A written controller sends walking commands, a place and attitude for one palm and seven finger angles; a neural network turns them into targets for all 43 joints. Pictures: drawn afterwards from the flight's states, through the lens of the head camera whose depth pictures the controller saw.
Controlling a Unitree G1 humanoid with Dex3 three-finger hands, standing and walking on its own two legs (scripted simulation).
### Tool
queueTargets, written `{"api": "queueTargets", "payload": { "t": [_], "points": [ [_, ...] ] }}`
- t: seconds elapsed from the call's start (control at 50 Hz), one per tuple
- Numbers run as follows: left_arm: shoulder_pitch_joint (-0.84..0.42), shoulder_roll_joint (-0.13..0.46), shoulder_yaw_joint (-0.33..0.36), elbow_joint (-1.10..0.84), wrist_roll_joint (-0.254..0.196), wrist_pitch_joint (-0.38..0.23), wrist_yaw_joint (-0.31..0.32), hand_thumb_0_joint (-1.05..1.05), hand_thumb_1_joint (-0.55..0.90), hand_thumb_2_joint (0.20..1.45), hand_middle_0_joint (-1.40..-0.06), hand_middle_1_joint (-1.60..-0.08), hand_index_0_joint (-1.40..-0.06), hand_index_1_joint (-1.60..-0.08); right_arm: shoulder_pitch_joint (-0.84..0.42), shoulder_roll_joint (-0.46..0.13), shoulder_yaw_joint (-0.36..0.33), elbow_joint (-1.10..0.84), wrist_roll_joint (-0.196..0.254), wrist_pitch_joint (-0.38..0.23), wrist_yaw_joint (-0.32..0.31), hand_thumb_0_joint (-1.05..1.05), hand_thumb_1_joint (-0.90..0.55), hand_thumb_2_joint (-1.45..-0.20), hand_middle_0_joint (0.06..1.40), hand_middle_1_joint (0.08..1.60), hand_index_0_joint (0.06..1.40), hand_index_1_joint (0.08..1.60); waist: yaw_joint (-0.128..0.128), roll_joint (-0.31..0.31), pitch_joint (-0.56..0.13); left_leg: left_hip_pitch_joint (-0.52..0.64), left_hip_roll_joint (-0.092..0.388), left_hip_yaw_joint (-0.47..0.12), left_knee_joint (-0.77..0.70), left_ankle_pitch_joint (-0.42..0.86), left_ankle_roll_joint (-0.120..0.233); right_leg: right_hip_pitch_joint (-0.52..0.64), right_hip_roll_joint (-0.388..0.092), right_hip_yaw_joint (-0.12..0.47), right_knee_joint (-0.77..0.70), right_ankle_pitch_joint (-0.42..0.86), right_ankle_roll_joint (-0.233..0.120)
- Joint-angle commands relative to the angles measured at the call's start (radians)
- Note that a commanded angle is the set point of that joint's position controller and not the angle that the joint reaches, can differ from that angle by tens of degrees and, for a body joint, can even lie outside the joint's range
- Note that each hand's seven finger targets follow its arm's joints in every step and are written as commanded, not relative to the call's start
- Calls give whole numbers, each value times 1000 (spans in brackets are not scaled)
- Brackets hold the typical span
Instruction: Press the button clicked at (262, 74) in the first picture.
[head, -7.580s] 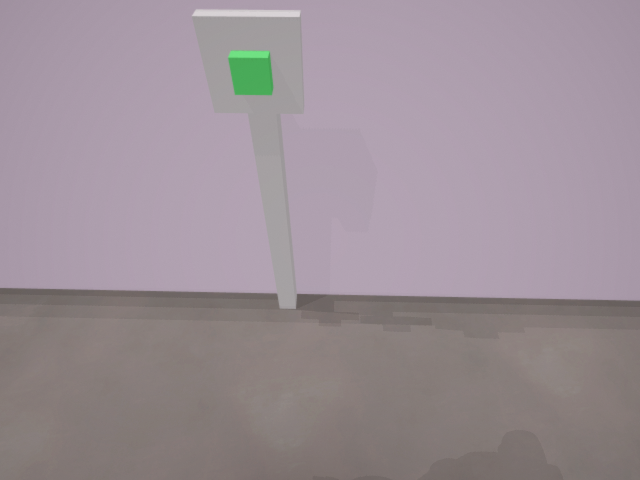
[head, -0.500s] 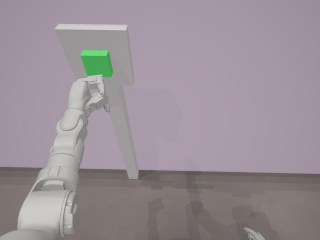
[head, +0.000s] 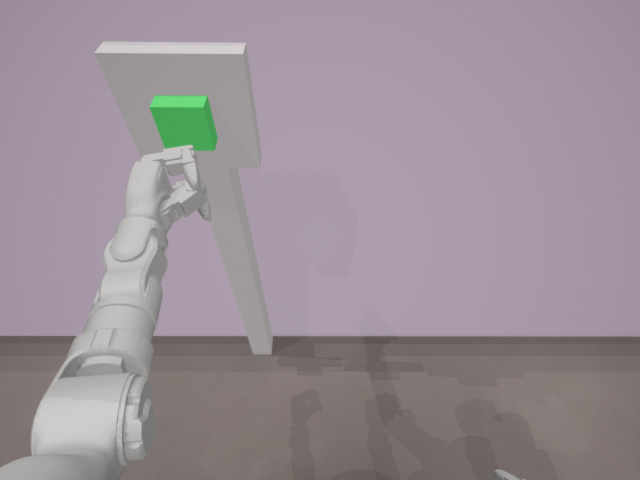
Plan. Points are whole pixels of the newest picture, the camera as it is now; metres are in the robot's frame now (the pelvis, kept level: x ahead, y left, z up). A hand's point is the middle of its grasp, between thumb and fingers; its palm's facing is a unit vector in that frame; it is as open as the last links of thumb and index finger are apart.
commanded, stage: aim a knuckle at the button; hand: left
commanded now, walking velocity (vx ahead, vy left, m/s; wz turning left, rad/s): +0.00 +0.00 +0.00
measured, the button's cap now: (186, 122) +0.54 +0.19 +0.16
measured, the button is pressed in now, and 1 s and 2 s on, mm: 0 3 6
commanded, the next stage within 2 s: press the button with the knuckle in 0.16 s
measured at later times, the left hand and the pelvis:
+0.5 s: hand (205, 185) +0.45 +0.15 +0.12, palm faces +0.00 -1.00 -0.02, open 3.1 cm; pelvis +0.00 +0.00 +0.00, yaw +1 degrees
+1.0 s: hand (213, 169) +0.48 +0.15 +0.12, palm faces +0.01 -1.00 -0.02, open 3.0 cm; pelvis +0.00 +0.00 -0.01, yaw +0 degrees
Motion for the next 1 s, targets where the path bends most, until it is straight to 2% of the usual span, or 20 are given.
{"api": "queueTargets", "payload": {
  "t": [0.0, 0.04, 0.1, 0.14, 0.16, 0.24, 0.34, 0.36, 0.42, 0.46, 0.5, 0.52, 0.56, 0.6, 0.68, 0.7, 0.76, 0.82, 0.96, 0.98],
  "points": [
    [-453, 206, 51, -163, -10, -55, 3, 0, 900, 900, -1300, -1500, -1300, -1500, 21, -138, -49, -105, 4, -38, -7, 0, -900, -900, 200, 300, 200, 300, -4, -41, -294, 60, -30, -38, -79, 211, 17, 173, 35, 8, -45, 241, -25],
    [-462, 173, 20, -198, -2, -61, 2, 0, 900, 900, -1300, -1500, -1300, -1500, 7, -129, -47, -119, 5, -38, -2, 0, -900, -900, 200, 300, 200, 300, -1, 14, -311, 73, -33, -33, -74, 226, 15, 171, 31, 11, -37, 258, -27],
    [-477, 148, 2, -212, -6, -66, 7, 0, 900, 900, -1300, -1500, -1300, -1500, 9, -128, -48, -123, 5, -36, 0, 0, -900, -900, 200, 300, 200, 300, -11, -8, -314, 89, -30, -41, -65, 252, 14, 159, 35, 4, -31, 274, -28],
    [-493, 150, 5, -224, -9, -67, 11, 0, 900, 900, -1300, -1500, -1300, -1500, 10, -129, -50, -122, 5, -34, 1, 0, -900, -900, 200, 300, 200, 300, -13, -7, -336, 97, -29, -44, -63, 256, 12, 159, 36, 5, -27, 277, -26],
    [-469, 174, 34, -223, -9, -66, 16, 0, 900, 900, -1300, -1500, -1300, -1500, 10, -129, -53, -122, 3, -34, 0, 0, -900, -900, 200, 300, 200, 300, -1, -19, -350, 100, -28, -42, -60, 270, 13, 174, 36, 5, -25, 290, -27],
    [-451, 192, 41, -247, -1, -62, 21, 0, 900, 900, -1300, -1500, -1300, -1500, 3, -127, -47, -127, 2, -29, 0, 0, -900, -900, 200, 300, 200, 300, 3, -12, -342, 85, -29, -39, -63, 286, 14, 196, 33, 8, -22, 316, -26],
    [-514, 202, 38, -215, 0, -55, 18, 0, 900, 900, -1300, -1500, -1300, -1500, 9, -129, -48, -113, 4, -24, -9, 0, -900, -900, 200, 300, 200, 300, -19, 0, -324, 86, -28, -39, -59, 259, 15, 173, 35, 10, -32, 291, -25],
    [-538, 178, 13, -202, -2, -54, 14, 0, 900, 900, -1300, -1500, -1300, -1500, 14, -128, -44, -108, 5, -23, -9, 0, -900, -900, 200, 300, 200, 300, -29, -6, -310, 84, -29, -42, -61, 256, 15, 160, 36, 6, -34, 287, -25],
    [-562, 167, 5, -179, 2, -65, 12, 0, 900, 900, -1300, -1500, -1300, -1500, 31, -129, -49, -97, 1, -26, -9, 0, -900, -900, 200, 300, 200, 300, -29, 16, -347, 105, -28, -51, -52, 283, 11, 148, 36, 3, -22, 293, -27],
    [-575, 142, -9, -145, -1, -68, 13, 0, 900, 900, -1300, -1500, -1300, -1500, 40, -131, -50, -88, 0, -30, -3, 0, -900, -900, 200, 300, 200, 300, -38, 23, -335, 110, -26, -55, -49, 276, 8, 115, 38, 0, -23, 273, -27],
    [-581, 189, 34, -92, 0, -70, 21, 0, 900, 900, -1300, -1500, -1300, -1500, 59, -140, -51, -77, -6, -27, -3, 0, -900, -900, 200, 300, 200, 300, -36, -43, -330, 75, -27, -57, -48, 266, 11, 133, 40, -1, -20, 276, -25],
    [-576, 208, 49, -86, 6, -73, 22, 0, 900, 900, -1300, -1500, -1300, -1500, 60, -142, -53, -82, -5, -24, -2, 0, -900, -900, 200, 300, 200, 300, -29, -30, -348, 67, -29, -49, -46, 270, 12, 144, 37, 5, -16, 288, -24],
    [-601, 185, 28, -67, 17, -76, 25, 0, 900, 900, -1300, -1500, -1300, -1500, 65, -136, -50, -82, -8, -21, 2, 0, -900, -900, 200, 300, 200, 300, -34, -5, -339, 55, -31, -45, -45, 267, 11, 136, 35, 5, -12, 291, -24],
    [-601, 262, 88, -39, 27, -88, 33, 0, 900, 900, -1300, -1500, -1300, -1500, 78, -145, -52, -79, -13, -15, 3, 0, -900, -900, 200, 300, 200, 300, -26, -31, -345, 27, -32, -44, -39, 259, 15, 155, 37, 11, -8, 292, -24],
    [-635, 262, 81, -70, 36, -115, 25, 0, 900, 900, -1300, -1500, -1300, -1500, 89, -139, -55, -86, -14, -8, 8, 0, -900, -900, 200, 300, 200, 300, -28, 21, -403, 55, -31, -37, -27, 310, 14, 168, 38, 18, 5, 344, -24],
    [-616, 272, 97, -60, 32, -117, 26, 0, 900, 900, -1300, -1500, -1300, -1500, 98, -144, -58, -90, -17, -6, 8, 0, -900, -900, 200, 300, 200, 300, -29, -12, -414, 53, -30, -39, -22, 319, 17, 174, 42, 17, 7, 351, -23],
    [-633, 250, 74, -49, 31, -113, 17, 0, 900, 900, -1300, -1500, -1300, -1500, 103, -141, -60, -82, -14, 0, 9, 0, -900, -900, 200, 300, 200, 300, -40, 24, -391, 52, -27, -33, -23, 317, 14, 151, 42, 14, 2, 349, -22],
    [-683, 264, 79, -29, 28, -110, 18, 0, 900, 900, -1300, -1500, -1300, -1500, 115, -148, -60, -74, -14, 6, 7, 0, -900, -900, 200, 300, 200, 300, -58, -9, -370, 35, -26, -37, -27, 277, 17, 137, 44, 14, -7, 317, -19],
    [-778, 300, 87, 46, 44, -119, 21, 0, 900, 900, -1300, -1500, -1300, -1500, 133, -154, -54, -52, -19, 2, 2, 0, -900, -900, 200, 300, 200, 300, -85, 16, -347, 5, -30, -42, -24, 194, 20, 94, 41, 23, -18, 241, -16],
    [-780, 310, 94, 61, 45, -122, 20, 0, 900, 900, -1300, -1500, -1300, -1500, 140, -157, -55, -51, -19, 0, 2, 0, -900, -900, 200, 300, 200, 300, -85, -11, -352, -5, -30, -47, -22, 191, 20, 96, 42, 21, -15, 236, -16]
  ]
}}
